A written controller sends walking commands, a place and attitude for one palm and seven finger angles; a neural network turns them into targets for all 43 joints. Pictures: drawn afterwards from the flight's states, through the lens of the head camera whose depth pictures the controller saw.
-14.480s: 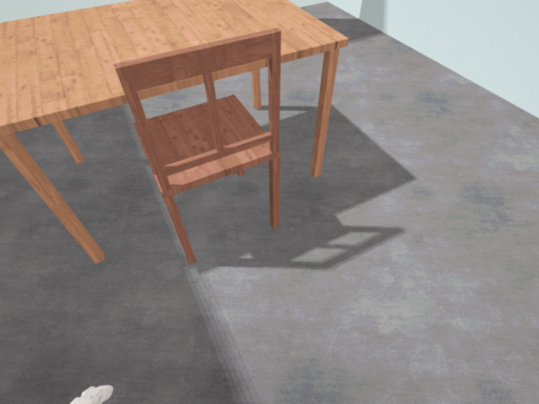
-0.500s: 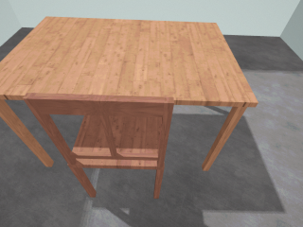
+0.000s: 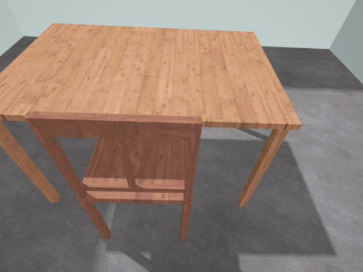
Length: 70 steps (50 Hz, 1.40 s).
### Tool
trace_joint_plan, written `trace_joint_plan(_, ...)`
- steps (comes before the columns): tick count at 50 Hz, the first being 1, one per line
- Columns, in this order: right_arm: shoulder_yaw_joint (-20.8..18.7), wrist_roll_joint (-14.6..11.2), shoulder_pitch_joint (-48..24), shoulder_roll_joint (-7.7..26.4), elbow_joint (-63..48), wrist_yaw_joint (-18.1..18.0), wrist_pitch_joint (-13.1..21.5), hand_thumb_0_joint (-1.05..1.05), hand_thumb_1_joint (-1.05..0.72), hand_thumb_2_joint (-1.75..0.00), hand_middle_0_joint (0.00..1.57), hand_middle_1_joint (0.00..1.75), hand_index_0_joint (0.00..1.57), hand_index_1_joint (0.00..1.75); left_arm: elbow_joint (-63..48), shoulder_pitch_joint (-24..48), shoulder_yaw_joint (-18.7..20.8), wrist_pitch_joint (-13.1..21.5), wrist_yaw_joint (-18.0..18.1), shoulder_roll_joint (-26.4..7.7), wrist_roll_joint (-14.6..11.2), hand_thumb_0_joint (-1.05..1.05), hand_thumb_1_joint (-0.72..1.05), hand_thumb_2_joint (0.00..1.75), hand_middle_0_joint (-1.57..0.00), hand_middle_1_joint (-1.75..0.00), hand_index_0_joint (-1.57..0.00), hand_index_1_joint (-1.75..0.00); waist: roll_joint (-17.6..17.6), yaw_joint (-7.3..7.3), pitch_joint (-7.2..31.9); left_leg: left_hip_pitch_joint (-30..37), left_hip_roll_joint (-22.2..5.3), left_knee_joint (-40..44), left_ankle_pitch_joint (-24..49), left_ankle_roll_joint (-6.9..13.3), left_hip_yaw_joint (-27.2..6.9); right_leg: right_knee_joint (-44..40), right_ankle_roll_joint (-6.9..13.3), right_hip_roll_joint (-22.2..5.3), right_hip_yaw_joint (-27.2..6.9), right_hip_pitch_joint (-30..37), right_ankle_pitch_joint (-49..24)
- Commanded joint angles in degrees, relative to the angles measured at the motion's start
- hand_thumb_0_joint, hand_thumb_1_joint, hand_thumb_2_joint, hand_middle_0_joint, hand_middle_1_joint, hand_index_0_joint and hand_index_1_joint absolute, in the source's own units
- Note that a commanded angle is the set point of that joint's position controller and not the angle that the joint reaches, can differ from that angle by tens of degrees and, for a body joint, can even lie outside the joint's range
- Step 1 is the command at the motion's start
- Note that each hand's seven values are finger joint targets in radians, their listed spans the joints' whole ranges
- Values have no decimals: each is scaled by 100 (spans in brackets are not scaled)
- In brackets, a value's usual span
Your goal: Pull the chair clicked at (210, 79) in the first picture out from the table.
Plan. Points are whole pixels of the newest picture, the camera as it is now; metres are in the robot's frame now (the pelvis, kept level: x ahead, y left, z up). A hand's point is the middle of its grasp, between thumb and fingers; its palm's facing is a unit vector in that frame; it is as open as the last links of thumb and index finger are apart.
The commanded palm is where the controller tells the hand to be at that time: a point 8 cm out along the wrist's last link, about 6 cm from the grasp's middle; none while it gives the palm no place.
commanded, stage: look again from close up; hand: left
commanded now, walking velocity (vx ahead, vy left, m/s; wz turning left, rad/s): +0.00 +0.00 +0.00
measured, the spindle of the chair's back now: (127, 164) +0.43 +0.20 -0.09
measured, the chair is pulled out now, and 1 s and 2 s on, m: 0.00 0.00 0.00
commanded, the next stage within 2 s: none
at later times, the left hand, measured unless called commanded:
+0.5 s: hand out of the picture -0.03 +0.14 -0.18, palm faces +0.04 -0.99 -0.15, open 7.4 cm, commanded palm none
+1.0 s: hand out of the picture -0.03 +0.13 -0.18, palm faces +0.03 -0.99 -0.15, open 7.4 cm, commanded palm none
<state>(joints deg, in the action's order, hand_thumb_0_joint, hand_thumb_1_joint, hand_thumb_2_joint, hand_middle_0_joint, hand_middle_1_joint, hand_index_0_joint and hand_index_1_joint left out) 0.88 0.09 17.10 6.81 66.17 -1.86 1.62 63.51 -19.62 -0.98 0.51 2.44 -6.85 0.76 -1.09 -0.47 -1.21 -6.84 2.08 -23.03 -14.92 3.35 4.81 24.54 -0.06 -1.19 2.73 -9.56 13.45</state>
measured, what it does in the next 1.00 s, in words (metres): stands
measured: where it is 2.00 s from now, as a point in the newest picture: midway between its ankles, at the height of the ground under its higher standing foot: outside the picture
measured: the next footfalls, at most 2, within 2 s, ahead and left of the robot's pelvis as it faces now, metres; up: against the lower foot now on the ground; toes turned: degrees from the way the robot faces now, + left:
none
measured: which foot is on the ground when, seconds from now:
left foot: down 0.00-1.00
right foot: down 0.00-1.00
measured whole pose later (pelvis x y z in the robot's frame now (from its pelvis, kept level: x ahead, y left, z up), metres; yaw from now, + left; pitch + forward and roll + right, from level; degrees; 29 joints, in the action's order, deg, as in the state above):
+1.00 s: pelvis -0.01 -0.02 +0.00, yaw +0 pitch -1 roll +0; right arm 0.7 -0.1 18.1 5.4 66.7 -1.9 1.6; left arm 62.6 -20.6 -1.1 0.9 2.4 -6.7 0.6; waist -1.0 -0.3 -0.9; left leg -8.5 0.4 -23.7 -14.3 1.7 4.8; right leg 24.6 1.7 0.5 2.9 -11.1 12.6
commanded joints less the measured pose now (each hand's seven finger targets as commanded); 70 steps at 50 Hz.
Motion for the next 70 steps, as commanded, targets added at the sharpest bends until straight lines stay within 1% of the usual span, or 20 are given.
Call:
trace_joint_plan(1, -54, 3, 429, 467, -75, -6, 83, 0, -90, -90, 20, 30, 20, 30, -151, -528, 71, 71, 37, -460, -2, 0, 90, 90, -20, -30, -20, -30, 113, -6, -459, -315, -776, 557, 827, -43, -783, -422, 187, -486, -539, -223, -583)
trace_joint_plan(4, -56, 5, 463, 464, -75, -4, 83, 0, -90, -90, 20, 30, 20, 30, -149, -530, 71, 79, 42, -443, 1, 0, 90, 90, -20, -30, -20, -30, 29, 5, -459, -316, -768, 533, 841, -54, -794, -404, 193, -498, -551, -254, -601)
trace_joint_plan(5, -57, 8, 476, 466, -70, -5, 88, 0, -90, -90, 20, 30, 20, 30, -146, -537, 72, 81, 42, -438, -3, 0, 90, 90, -20, -30, -20, -30, 78, 10, -367, -261, -773, 528, 886, -53, -792, -386, 195, -494, -560, -229, -626)
trace_joint_plan(12, -56, 2, 486, 434, -60, -6, 87, 0, -90, -90, 20, 30, 20, 30, -168, -543, 71, 74, 36, -440, -3, 0, 90, 90, -20, -30, -20, -30, 171, -2, -439, -378, -771, 557, 761, -55, -802, -407, 204, -480, -554, -258, -550)
trace_joint_plan(25, -64, 0, 555, 376, -18, -8, 100, 0, -90, -90, 20, 30, 20, 30, -186, -588, 76, 97, 44, -423, -6, 0, 90, 90, -20, -30, -20, -30, 39, 4, -333, -267, -781, 489, 865, -58, -780, -395, 218, -483, -599, -289, -656)
trace_joint_plan(28, -58, -2, 540, 365, -18, -11, 93, 0, -90, -90, 20, 30, 20, 30, -195, -596, 70, 93, 45, -424, -9, 0, 90, 90, -20, -30, -20, -30, 123, 4, -419, -330, -781, 490, 806, -71, -769, -405, 224, -465, -609, -341, -592)
trace_joint_plan(30, -60, -2, 549, 354, -13, -9, 85, 0, -90, -90, 20, 30, 20, 30, -190, -607, 67, 93, 42, -418, -7, 0, 90, 90, -20, -30, -20, -30, 122, 10, -436, -331, -775, 512, 672, -71, -767, -437, 232, -464, -630, -384, -502)
trace_joint_plan(32, -67, -2, 524, 343, -21, -2, 67, 0, -90, -90, 20, 30, 20, 30, -208, -597, 67, 85, 40, -413, -3, 0, 90, 90, -20, -30, -20, -30, 74, 0, -582, -464, -758, 529, 473, -77, -772, -480, 230, -453, -630, -449, -357)
trace_joint_plan(36, -67, -3, 556, 318, -15, -5, 68, 0, -90, -90, 20, 30, 20, 30, -217, -623, 63, 97, 34, -416, -13, 0, 90, 90, -20, -30, -20, -30, 87, 11, -425, -357, -764, 507, 516, -64, -746, -508, 245, -438, -658, -401, -388)
trace_joint_plan(37, -68, -1, 541, 337, -13, -2, 70, 0, -90, -90, 20, 30, 20, 30, -226, -612, 63, 96, 39, -417, -8, 0, 90, 90, -20, -30, -20, -30, 137, 10, -493, -408, -758, 493, 499, -81, -737, -489, 242, -452, -660, -452, -377)
trace_joint_plan(40, -70, 0, 579, 318, -11, -6, 88, 0, -90, -90, 20, 30, 20, 30, -221, -619, 75, 112, 39, -415, -7, 0, 90, 90, -20, -30, -20, -30, 106, 21, -294, -305, -768, 440, 698, -82, -730, -449, 255, -460, -671, -358, -563)
trace_joint_plan(42, -66, -3, 555, 333, -25, -10, 85, 0, -90, -90, 20, 30, 20, 30, -228, -620, 64, 105, 40, -407, -11, 0, 90, 90, -20, -30, -20, -30, 112, 6, -393, -357, -769, 446, 679, -76, -738, -462, 248, -453, -663, -398, -538)
trace_joint_plan(45, -69, -4, 576, 303, -9, -11, 81, 0, -90, -90, 20, 30, 20, 30, -219, -624, 71, 116, 41, -413, -9, 0, 90, 90, -20, -30, -20, -30, 62, 21, -342, -325, -765, 412, 703, -89, -715, -469, 261, -458, -695, -376, -586)
trace_joint_plan(53, -72, -4, 582, 254, -8, -1, 47, 0, -90, -90, 20, 30, 20, 30, -250, -636, 59, 111, 38, -419, -12, 0, 90, 90, -20, -30, -20, -30, 63, 19, -524, -456, -724, 407, 402, -109, -698, -591, 274, -450, -744, -523, -229)
trace_joint_plan(55, -75, -2, 607, 263, 4, -4, 51, 0, -90, -90, 20, 30, 20, 30, -253, -641, 57, 117, 37, -415, -14, 0, 90, 90, -20, -30, -20, -30, 44, 33, -449, -385, -733, 386, 460, -105, -699, -576, 280, -440, -758, -521, -278)
trace_joint_plan(57, -74, -4, 606, 268, -7, -5, 51, 0, -90, -90, 20, 30, 20, 30, -271, -643, 53, 112, 35, -421, -16, 0, 90, 90, -20, -30, -20, -30, 148, 24, -460, -431, -728, 386, 440, -106, -702, -584, 274, -424, -761, -517, -276)
trace_joint_plan(60, -77, -3, 654, 244, 12, -4, 73, 0, -90, -90, 20, 30, 20, 30, -270, -647, 59, 124, 37, -421, -12, 0, 90, 90, -20, -30, -20, -30, 99, 28, -326, -385, -750, 368, 587, -99, -696, -525, 277, -435, -724, -424, -438)
trace_joint_plan(61, -74, -10, 623, 244, -4, -11, 66, 0, -90, -90, 20, 30, 20, 30, -280, -657, 51, 118, 34, -422, -22, 0, 90, 90, -20, -30, -20, -30, 90, 18, -383, -390, -757, 389, 547, -90, -713, -560, 275, -410, -719, -439, -406)
trace_joint_plan(65, -74, -9, 658, 248, 12, -17, 82, 0, -90, -90, 20, 30, 20, 30, -277, -669, 56, 133, 42, -406, -19, 0, 90, 90, -20, -30, -20, -30, 91, 36, -270, -325, -769, 334, 735, -100, -696, -493, 287, -435, -730, -390, -615)
trace_joint_plan(70, -75, -8, 636, 217, 17, -14, 69, 0, -90, -90, 20, 30, 20, 30, -286, -674, 59, 122, 40, -406, -16, 0, 90, 90, -20, -30, -20, -30, 109, 21, -457, -438, -746, 363, 548, -116, -689, -551, 282, -432, -725, -473, -402)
